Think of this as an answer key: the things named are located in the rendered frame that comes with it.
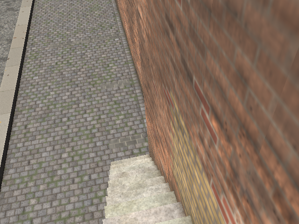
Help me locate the stairs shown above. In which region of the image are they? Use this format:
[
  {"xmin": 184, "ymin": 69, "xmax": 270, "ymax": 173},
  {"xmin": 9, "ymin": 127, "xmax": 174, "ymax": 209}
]
[{"xmin": 102, "ymin": 154, "xmax": 192, "ymax": 224}]

